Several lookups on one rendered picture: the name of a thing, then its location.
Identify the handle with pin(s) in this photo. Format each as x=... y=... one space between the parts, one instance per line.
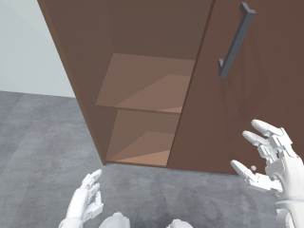
x=245 y=23

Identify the robot right forearm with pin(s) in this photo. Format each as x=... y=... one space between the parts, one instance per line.
x=290 y=214

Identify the robot left hand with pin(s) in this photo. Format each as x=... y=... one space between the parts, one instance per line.
x=82 y=197

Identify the left robot thigh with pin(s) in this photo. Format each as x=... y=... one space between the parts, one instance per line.
x=117 y=221

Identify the robot left forearm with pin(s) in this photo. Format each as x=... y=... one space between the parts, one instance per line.
x=71 y=223

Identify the robot right hand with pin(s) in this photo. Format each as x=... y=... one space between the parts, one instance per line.
x=288 y=168

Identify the left robot shin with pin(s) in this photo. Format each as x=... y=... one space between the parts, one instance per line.
x=117 y=214

